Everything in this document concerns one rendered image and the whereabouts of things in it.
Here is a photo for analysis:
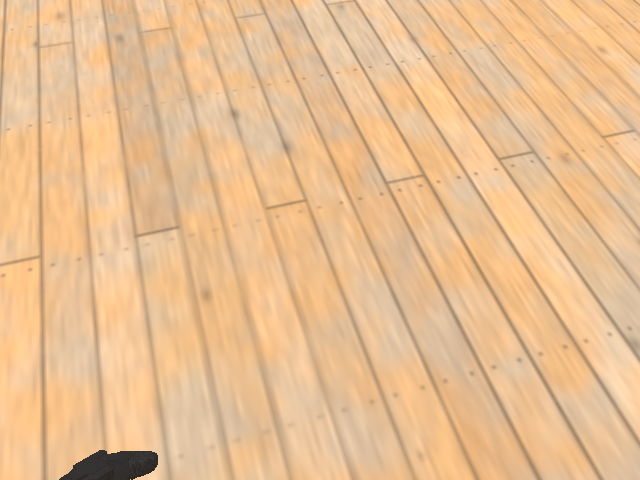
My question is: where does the robot left hand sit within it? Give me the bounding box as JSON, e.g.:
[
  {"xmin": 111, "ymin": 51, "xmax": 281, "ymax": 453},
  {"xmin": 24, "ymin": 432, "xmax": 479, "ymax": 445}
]
[{"xmin": 59, "ymin": 450, "xmax": 158, "ymax": 480}]

